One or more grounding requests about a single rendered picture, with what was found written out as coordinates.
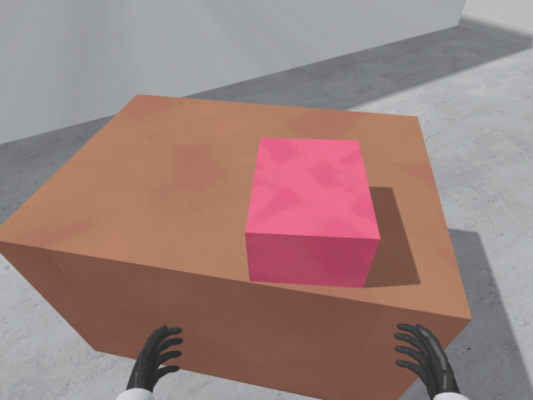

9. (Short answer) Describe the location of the pedestal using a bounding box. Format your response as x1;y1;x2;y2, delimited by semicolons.
0;94;472;400

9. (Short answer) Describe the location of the robot left hand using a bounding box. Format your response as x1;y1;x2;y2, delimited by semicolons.
126;325;183;393

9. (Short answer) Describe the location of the carton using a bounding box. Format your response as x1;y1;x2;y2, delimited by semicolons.
245;137;381;288

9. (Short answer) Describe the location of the robot right hand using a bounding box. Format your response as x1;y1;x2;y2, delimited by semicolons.
394;323;461;400

